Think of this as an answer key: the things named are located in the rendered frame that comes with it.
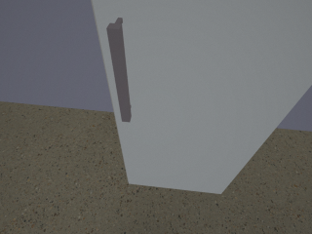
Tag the handle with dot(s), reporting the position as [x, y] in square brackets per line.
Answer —
[118, 57]

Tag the fridge door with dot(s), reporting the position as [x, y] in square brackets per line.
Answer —
[209, 81]

